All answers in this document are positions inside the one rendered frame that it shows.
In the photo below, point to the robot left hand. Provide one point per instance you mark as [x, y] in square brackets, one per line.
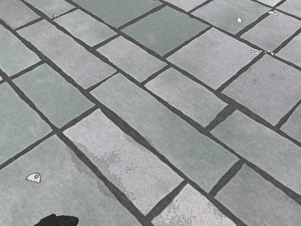
[53, 220]

